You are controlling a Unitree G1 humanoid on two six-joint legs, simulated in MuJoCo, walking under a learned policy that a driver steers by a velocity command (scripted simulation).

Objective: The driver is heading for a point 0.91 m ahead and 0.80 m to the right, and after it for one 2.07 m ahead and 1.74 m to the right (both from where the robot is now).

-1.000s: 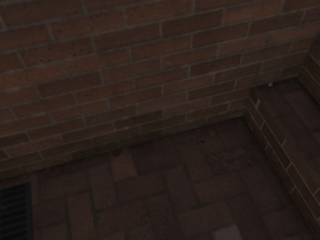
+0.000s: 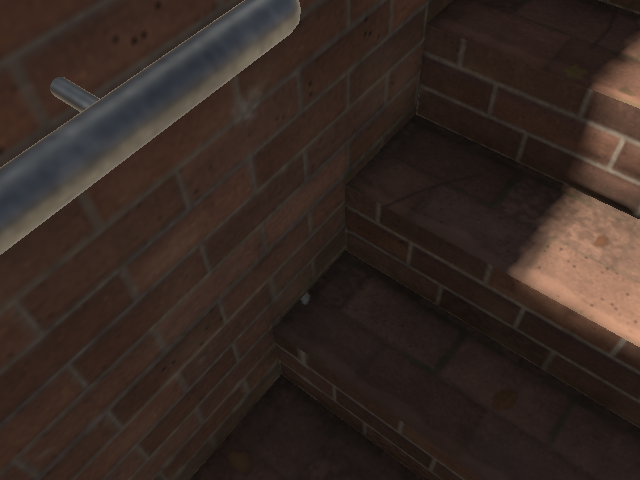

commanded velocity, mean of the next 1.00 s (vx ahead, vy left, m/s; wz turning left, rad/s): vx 0.27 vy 0.00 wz -0.60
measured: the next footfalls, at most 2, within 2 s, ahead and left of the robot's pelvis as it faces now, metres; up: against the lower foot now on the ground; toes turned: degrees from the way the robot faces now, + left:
left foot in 0.20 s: +0.16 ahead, +0.10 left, +0.00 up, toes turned -7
right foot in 0.56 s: +0.14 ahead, -0.19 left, +0.00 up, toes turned -18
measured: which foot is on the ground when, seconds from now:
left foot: up 0.00-0.18, down 0.20-0.56, up 0.58-1.00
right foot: down 0.00-0.22, up 0.24-0.54, down 0.56-1.00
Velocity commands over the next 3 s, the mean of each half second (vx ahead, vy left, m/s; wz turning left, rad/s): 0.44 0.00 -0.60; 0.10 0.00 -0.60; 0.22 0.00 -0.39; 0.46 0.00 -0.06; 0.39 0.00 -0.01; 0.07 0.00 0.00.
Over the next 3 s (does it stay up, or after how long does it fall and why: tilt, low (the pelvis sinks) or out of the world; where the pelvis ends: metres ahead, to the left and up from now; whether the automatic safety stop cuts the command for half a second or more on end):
stays up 0.10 -0.09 0.01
